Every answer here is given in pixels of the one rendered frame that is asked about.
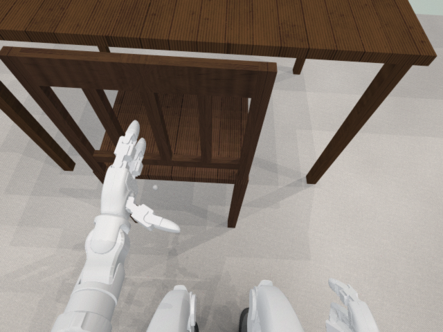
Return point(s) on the robot left hand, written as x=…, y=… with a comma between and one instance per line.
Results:
x=120, y=182

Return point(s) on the table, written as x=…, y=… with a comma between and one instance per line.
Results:
x=374, y=31

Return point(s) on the right robot thigh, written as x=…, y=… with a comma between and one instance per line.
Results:
x=270, y=307

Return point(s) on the left robot forearm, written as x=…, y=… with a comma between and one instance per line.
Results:
x=98, y=287

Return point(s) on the chair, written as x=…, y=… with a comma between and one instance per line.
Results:
x=193, y=112

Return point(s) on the right robot shin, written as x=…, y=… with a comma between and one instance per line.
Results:
x=251, y=327

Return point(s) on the robot right hand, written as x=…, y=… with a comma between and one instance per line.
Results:
x=356, y=318

